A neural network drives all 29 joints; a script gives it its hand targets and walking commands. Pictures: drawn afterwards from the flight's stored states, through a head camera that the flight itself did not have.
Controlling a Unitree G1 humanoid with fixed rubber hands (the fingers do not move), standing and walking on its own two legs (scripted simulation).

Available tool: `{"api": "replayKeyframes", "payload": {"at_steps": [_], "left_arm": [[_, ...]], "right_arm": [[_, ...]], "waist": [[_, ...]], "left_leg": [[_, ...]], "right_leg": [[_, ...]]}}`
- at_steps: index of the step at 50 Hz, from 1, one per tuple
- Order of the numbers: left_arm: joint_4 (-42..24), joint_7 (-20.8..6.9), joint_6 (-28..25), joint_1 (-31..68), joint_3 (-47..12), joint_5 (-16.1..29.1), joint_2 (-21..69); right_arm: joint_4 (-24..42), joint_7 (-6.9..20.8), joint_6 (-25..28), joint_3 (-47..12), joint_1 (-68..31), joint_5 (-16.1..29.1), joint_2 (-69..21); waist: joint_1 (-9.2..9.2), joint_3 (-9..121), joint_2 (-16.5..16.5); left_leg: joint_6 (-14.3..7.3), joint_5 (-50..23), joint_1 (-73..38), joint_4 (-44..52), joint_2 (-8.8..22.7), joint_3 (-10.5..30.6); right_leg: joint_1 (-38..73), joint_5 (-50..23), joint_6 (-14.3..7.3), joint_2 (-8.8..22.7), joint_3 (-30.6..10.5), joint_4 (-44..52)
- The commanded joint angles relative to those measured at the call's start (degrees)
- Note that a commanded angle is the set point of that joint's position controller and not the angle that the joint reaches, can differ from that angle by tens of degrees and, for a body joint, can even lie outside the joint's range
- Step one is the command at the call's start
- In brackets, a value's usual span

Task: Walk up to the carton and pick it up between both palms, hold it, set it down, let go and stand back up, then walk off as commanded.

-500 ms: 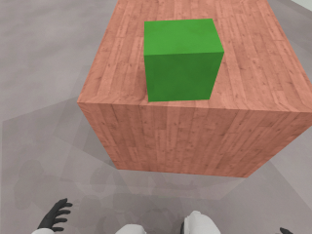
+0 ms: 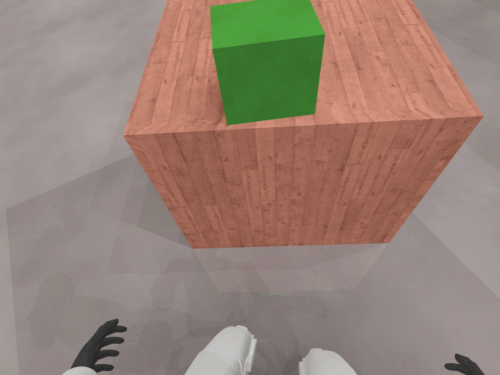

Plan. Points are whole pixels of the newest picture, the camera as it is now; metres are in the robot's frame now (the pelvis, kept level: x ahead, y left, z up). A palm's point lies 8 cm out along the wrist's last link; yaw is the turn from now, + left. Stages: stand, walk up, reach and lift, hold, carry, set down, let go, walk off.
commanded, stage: walk off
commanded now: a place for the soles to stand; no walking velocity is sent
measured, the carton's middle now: (265, 62) +0.72 +0.01 +0.05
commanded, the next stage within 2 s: stand in 0.92 s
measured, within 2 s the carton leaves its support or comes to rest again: neither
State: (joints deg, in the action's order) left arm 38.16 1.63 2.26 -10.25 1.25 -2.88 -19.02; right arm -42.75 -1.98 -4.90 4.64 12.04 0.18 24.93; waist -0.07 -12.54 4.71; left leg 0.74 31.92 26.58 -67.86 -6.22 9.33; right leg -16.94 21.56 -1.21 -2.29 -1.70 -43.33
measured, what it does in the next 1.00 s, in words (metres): steps on the spot: left foot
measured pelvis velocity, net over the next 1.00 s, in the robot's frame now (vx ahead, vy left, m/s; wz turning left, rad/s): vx -0.04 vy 0.02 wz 0.01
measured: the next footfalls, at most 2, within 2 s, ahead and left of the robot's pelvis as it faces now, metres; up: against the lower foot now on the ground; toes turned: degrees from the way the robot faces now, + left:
left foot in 0.14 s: +0.01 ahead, +0.14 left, +0.00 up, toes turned -3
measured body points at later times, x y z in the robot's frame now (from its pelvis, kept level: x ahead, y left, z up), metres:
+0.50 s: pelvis -0.06 +0.02 +0.02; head -0.06 +0.03 +0.47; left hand +0.06 +0.33 -0.08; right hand +0.06 -0.28 -0.08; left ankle -0.03 +0.14 -0.71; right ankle -0.01 -0.11 -0.71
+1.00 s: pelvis -0.04 +0.02 +0.03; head -0.02 +0.02 +0.48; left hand +0.07 +0.32 -0.08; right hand +0.07 -0.28 -0.09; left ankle -0.03 +0.14 -0.71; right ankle -0.01 -0.11 -0.71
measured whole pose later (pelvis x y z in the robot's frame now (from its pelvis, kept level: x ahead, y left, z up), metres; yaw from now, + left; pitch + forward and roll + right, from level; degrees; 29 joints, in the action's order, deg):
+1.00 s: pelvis -0.04 +0.02 +0.03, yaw +1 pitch -3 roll +0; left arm 51.0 -0.3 -0.6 -8.2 1.4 0.7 -20.7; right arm -51.3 0.9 0.7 1.4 8.5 0.5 20.6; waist -0.4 -5.1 -0.2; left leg -0.2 14.1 10.7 -27.6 -1.5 2.9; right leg -12.0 12.7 1.5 -0.2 -4.3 -27.4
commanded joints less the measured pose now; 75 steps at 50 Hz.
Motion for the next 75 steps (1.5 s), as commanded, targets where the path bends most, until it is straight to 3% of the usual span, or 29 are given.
{"api": "replayKeyframes", "payload": {"at_steps": [1, 5, 7, 8, 9, 10, 11, 12, 15, 16, 18, 19, 22, 24, 30, 33, 35, 40, 46, 47, 52, 53, 58, 63, 64, 70, 71, 74, 75], "left_arm": [[-5.7, 1.2, -1.1, 0.5, 4.9, -0.6, -14.0], [-6.3, 0.8, -0.5, -0.3, 5.0, -0.5, -14.8], [-5.9, 0.1, -0.3, 2.0, 5.0, 0.8, -15.2], [-4.3, -0.4, -0.6, 0.6, 4.4, 1.7, -13.8], [-3.6, -1.0, -1.0, -0.4, 4.9, 3.2, -12.7], [-2.9, -0.5, -0.3, 1.3, 5.8, 3.0, -13.7], [-3.4, -0.6, -0.3, 2.1, 5.7, 2.7, -13.6], [-3.0, -0.9, -0.5, 0.9, 5.0, 2.9, -12.9], [0.0, -0.8, -2.1, -2.2, 4.7, 2.9, -13.3], [0.4, -0.7, -2.3, -1.4, 4.9, 2.7, -14.8], [0.4, -1.1, -2.6, 2.2, 4.1, 2.6, -16.5], [0.8, -1.6, -2.8, 3.5, 4.0, 2.6, -16.4], [1.9, -2.0, -3.0, 4.0, 3.9, 2.9, -15.1], [2.5, -1.9, -3.2, 3.0, 3.7, 3.1, -14.4], [3.7, -2.0, -3.5, 3.2, 3.3, 3.4, -14.2], [4.1, -1.9, -3.6, 2.8, 3.2, 3.5, -14.5], [4.1, -1.8, -3.5, 2.8, 3.2, 3.5, -14.1], [4.0, -1.6, -3.6, 2.8, 3.4, 3.2, -14.5], [4.7, -1.4, -3.7, 4.4, 3.3, 3.3, -14.2], [7.7, -1.4, -4.1, 4.1, 2.9, 3.8, -12.9], [13.0, -1.0, -4.6, 4.7, 2.9, 4.0, -13.0], [13.7, -1.0, -4.6, 5.9, 2.9, 3.9, -13.3], [17.4, -0.6, -4.7, 6.5, 2.7, 4.0, -12.7], [19.8, -0.4, -4.6, 6.7, 2.4, 3.6, -11.7], [19.6, -0.2, -4.5, 7.8, 2.7, 3.6, -12.6], [21.4, 0.0, -4.5, 7.2, 2.8, 3.5, -12.0], [21.4, 0.1, -4.5, 7.0, 2.8, 3.4, -12.3], [21.8, 0.1, -4.3, 7.6, 2.9, 3.6, -12.4], [22.1, 0.1, -4.2, 6.8, 2.8, 3.4, -11.5]], "right_arm": [[4.6, 0.1, 1.6, 2.9, 2.1, 0.1, 9.7], [4.2, 0.5, 2.5, 3.1, 4.2, 0.2, 8.9], [2.8, 0.3, 3.6, 3.2, 8.2, 0.2, 8.8], [2.6, 0.1, 4.6, 3.1, 7.8, -0.2, 9.4], [4.5, 0.4, 5.1, 2.8, 4.9, -0.3, 12.2], [4.7, 0.7, 5.5, 2.1, 2.3, 0.2, 11.5], [5.8, 0.8, 5.9, 1.8, -0.4, -0.3, 10.8], [6.4, 0.6, 6.1, 1.6, -1.7, -0.7, 9.8], [5.7, 1.2, 5.6, 1.2, -2.3, -0.5, 9.8], [5.3, 1.3, 5.5, 0.8, -0.4, -0.1, 10.0], [4.3, 1.5, 5.1, 1.1, -1.1, 0.5, 8.6], [3.2, 1.6, 5.1, 1.4, -0.6, 0.3, 8.2], [3.1, 1.5, 5.6, 1.5, -1.3, 0.3, 8.7], [2.7, 1.6, 6.1, 1.3, -1.9, 0.5, 8.7], [1.6, 2.3, 6.6, 0.9, -4.4, 0.8, 8.6], [1.6, 2.4, 6.8, 1.1, -5.3, 0.9, 8.9], [1.2, 2.6, 6.8, 0.9, -6.1, 0.8, 8.8], [1.2, 2.5, 6.6, 0.8, -6.4, 0.4, 8.5], [-0.2, 2.0, 6.6, 0.6, -5.2, 0.5, 8.3], [-2.9, 2.3, 7.0, -0.4, -6.2, 0.0, 6.9], [-7.7, 2.4, 7.4, -0.7, -6.6, 0.4, 7.2], [-8.7, 2.2, 7.4, -0.8, -6.8, 0.5, 6.6], [-11.3, 1.4, 7.6, -0.8, -8.0, 0.4, 6.9], [-13.2, 1.2, 7.5, -0.9, -7.2, 0.6, 6.1], [-13.0, 1.0, 7.6, -0.8, -7.7, 0.8, 6.5], [-13.9, 0.6, 7.5, -0.8, -7.5, 0.6, 5.8], [-14.4, 0.4, 7.4, -0.8, -7.6, 0.5, 6.0], [-14.5, 0.5, 7.7, -1.1, -7.4, 0.8, 5.7], [-14.8, 0.3, 7.6, -1.1, -7.2, 0.5, 6.2]], "waist": [[2.37, 10.8, -13.9], [2.73, 10.6, -17.4], [-0.23, 11.9, -17.3], [-0.79, 13.2, -11.2], [-0.55, 13.4, 2.5], [-0.78, 10.7, 3.6], [-0.25, 8.3, 0.6], [0.19, 7.2, 0.5], [1.03, 9.6, 4.1], [0.25, 10.9, 2.0], [-1.81, 9.0, -4.5], [-2.60, 7.8, -5.2], [-2.20, 8.3, -4.0], [-1.39, 9.7, -5.9], [-1.00, 9.9, -6.0], [-1.04, 11.3, -2.3], [-0.43, 9.9, -3.0], [-0.85, 10.8, -3.6], [-1.43, 14.0, -4.8], [0.66, 16.3, -5.9], [0.34, 14.8, -4.0], [0.52, 13.5, -5.9], [0.47, 14.8, -3.9], [0.00, 14.9, -6.1], [-0.10, 14.3, -4.4], [-0.11, 14.2, -5.1], [0.45, 13.8, -3.2], [0.21, 14.1, -5.9], [0.36, 13.5, -4.4]], "left_leg": [[1.0, 0.5, 2.6, -0.9, 2.1, 1.1], [-0.1, 4.3, -4.8, 21.9, 5.5, -3.6], [-1.4, -7.9, -16.8, 37.2, 6.7, -4.5], [-3.0, -13.8, -21.3, 44.2, 9.7, 1.2], [-8.5, -10.2, -15.4, 47.6, 18.4, 16.9], [-11.2, -7.2, -5.2, 49.4, 22.5, 18.9], [-13.1, -9.1, -3.3, 49.0, 22.2, 17.9], [-13.6, -15.7, -5.6, 46.7, 21.2, 14.8], [-8.9, -24.7, -6.5, 40.3, 17.7, 5.0], [-6.5, -23.0, -4.2, 39.3, 16.6, 3.7], [-2.8, -5.2, -6.3, 40.1, 10.9, -1.1], [-2.2, -5.4, -10.1, 41.0, 9.8, -1.4], [-3.2, -7.1, -13.7, 45.2, 11.3, 0.7], [-3.8, -5.4, -11.2, 46.8, 12.3, 1.8], [-3.6, -1.9, -8.4, 48.8, 12.2, 1.5], [-4.0, -0.4, -8.0, 49.9, 12.8, 2.1], [-4.0, 0.2, -5.8, 50.7, 12.9, 2.0], [-3.9, -3.3, -8.7, 48.6, 12.2, 0.7], [-3.5, -18.0, -14.3, 45.5, 12.1, -0.7], [-3.2, -20.3, -15.7, 46.8, 13.0, 0.5], [-2.2, -26.1, -19.0, 48.0, 12.8, -1.8], [-2.0, -28.3, -18.2, 48.1, 12.8, -1.6], [-1.7, -30.6, -20.9, 49.3, 13.1, -2.4], [-1.4, -32.3, -22.8, 49.5, 13.3, -2.5], [-1.2, -32.4, -22.2, 49.8, 13.2, -2.8], [-1.2, -34.2, -22.4, 50.8, 13.0, -3.1], [-1.3, -34.6, -21.3, 50.7, 13.1, -3.1], [-1.3, -34.0, -21.5, 51.5, 13.2, -2.4], [-1.3, -33.8, -21.8, 51.3, 13.3, -2.9]], "right_leg": [[6.1, -15.8, -11.1, 17.4, -18.5, 18.0], [4.0, -7.7, -9.7, 16.6, -16.6, 17.9], [-3.7, -2.2, -5.4, 14.4, -14.3, 16.0], [-6.1, -5.7, -2.6, 12.2, -12.0, 12.2], [-5.1, 1.5, 1.5, 3.6, -5.0, 5.6], [1.4, 9.6, 2.2, 1.2, -3.5, -4.6], [2.1, 9.0, 1.7, 1.7, -5.6, -8.2], [-0.6, 8.1, 1.5, 2.1, -5.4, -7.9], [7.4, -1.1, -0.3, 4.1, -3.6, 10.1], [10.4, -7.4, -1.4, 5.0, -5.5, 13.0], [2.4, 0.8, -3.4, 10.9, -15.0, 19.5], [-1.8, 3.9, -3.7, 11.4, -16.4, 21.8], [-3.2, 2.9, -1.7, 9.1, -11.2, 22.4], [1.4, 0.0, -1.1, 8.0, -9.1, 20.7], [3.7, -0.2, -1.0, 7.6, -7.5, 20.2], [4.5, -2.0, -0.8, 7.2, -6.6, 18.8], [5.5, -2.8, -0.7, 6.9, -6.4, 18.1], [4.0, -3.5, -0.9, 7.6, -7.0, 18.9], [4.5, -13.1, -0.8, 8.2, -6.7, 18.8], [8.0, -12.3, -0.4, 8.7, -7.4, 21.1], [10.2, -19.4, 0.2, 9.3, -7.0, 22.8], [10.8, -21.0, 0.4, 9.4, -6.6, 23.3], [12.5, -22.9, 0.7, 9.9, -6.3, 24.8], [12.2, -23.7, 1.1, 9.5, -5.4, 25.6], [12.0, -23.6, 1.1, 9.8, -5.5, 25.9], [13.4, -25.2, 1.3, 9.7, -5.2, 25.8], [14.5, -25.7, 1.2, 10.0, -4.9, 25.7], [14.4, -24.4, 1.1, 9.8, -4.6, 26.2], [13.7, -24.0, 1.0, 9.9, -4.8, 26.2]]}}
